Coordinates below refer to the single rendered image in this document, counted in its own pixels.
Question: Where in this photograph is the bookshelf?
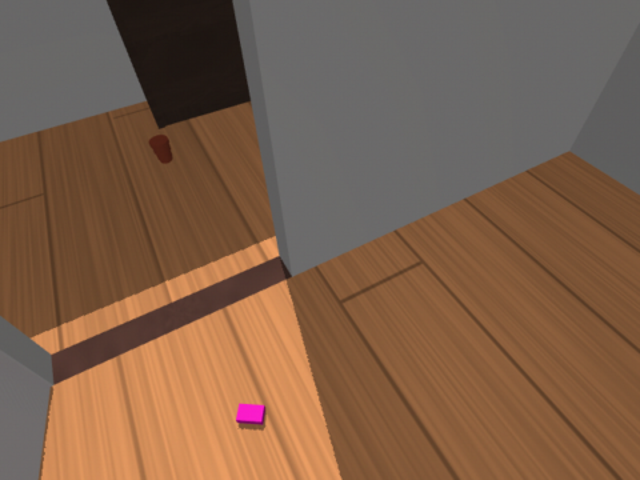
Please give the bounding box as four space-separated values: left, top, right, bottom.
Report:
106 0 251 129

